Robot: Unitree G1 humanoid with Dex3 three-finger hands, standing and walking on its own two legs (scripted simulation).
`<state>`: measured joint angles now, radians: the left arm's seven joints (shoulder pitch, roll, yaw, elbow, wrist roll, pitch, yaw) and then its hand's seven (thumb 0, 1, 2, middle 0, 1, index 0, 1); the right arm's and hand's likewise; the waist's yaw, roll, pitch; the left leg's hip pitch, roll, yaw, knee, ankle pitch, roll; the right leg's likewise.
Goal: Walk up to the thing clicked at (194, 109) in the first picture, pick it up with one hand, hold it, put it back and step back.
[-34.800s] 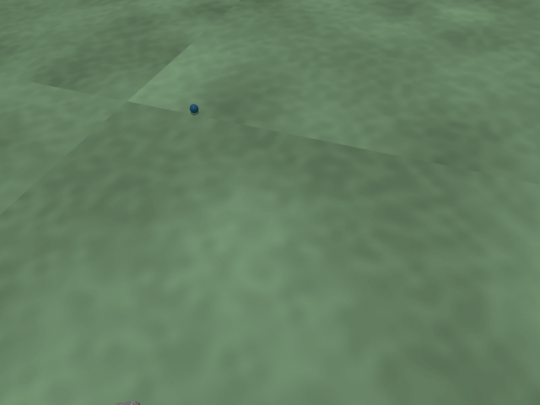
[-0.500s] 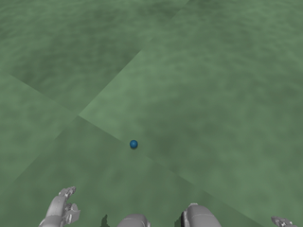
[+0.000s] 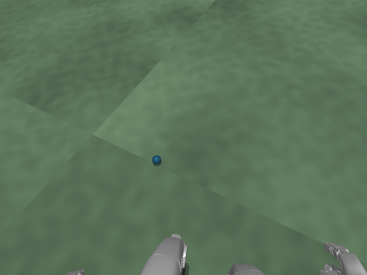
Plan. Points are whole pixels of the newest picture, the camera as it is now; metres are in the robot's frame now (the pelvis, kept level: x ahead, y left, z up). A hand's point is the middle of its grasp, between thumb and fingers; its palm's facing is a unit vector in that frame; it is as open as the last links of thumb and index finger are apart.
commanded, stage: step back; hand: left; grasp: from above
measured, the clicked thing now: (156, 159) +0.75 +0.30 -0.73
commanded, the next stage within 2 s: stand in 1.80 s
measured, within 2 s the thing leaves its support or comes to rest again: neither
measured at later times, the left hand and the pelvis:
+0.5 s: hand out of the picture -0.07 +0.28 -0.14, palm faces +0.07 -0.92 -0.38, open 7.4 cm; pelvis -0.17 +0.00 +0.01, yaw +4 degrees
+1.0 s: hand out of the picture -0.26 +0.26 -0.14, palm faces +0.10 -0.91 -0.41, open 7.4 cm; pelvis -0.29 -0.02 +0.00, yaw +5 degrees
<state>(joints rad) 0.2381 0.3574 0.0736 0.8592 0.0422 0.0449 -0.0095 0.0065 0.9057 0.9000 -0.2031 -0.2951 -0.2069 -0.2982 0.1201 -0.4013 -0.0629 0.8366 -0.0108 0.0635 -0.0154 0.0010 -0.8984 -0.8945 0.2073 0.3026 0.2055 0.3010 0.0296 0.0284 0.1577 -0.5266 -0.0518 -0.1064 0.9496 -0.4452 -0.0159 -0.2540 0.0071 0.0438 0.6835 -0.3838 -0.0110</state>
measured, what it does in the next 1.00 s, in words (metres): walks backwards: left foot, then right foot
